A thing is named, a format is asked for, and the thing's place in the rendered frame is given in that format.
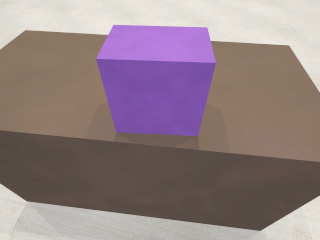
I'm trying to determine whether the pedestal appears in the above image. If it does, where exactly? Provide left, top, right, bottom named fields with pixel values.
left=0, top=30, right=320, bottom=231

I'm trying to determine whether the carton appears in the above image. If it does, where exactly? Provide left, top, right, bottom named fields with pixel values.
left=96, top=25, right=216, bottom=136

